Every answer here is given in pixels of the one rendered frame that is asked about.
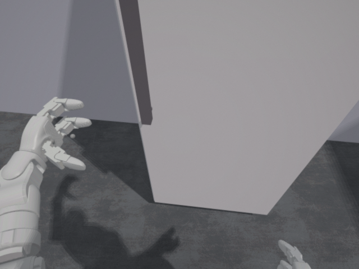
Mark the handle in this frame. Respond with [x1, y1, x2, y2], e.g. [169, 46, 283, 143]
[119, 0, 153, 125]

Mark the fridge door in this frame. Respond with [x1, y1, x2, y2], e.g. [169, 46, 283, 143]
[116, 0, 359, 215]

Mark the left robot upper arm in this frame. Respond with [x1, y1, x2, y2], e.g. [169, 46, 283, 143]
[0, 256, 45, 269]

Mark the robot left forearm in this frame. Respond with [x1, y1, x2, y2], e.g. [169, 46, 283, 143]
[0, 151, 47, 265]

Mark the robot right hand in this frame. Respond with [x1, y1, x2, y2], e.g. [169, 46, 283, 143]
[277, 240, 311, 269]

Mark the robot left hand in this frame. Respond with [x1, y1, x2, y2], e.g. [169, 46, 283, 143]
[19, 97, 92, 170]

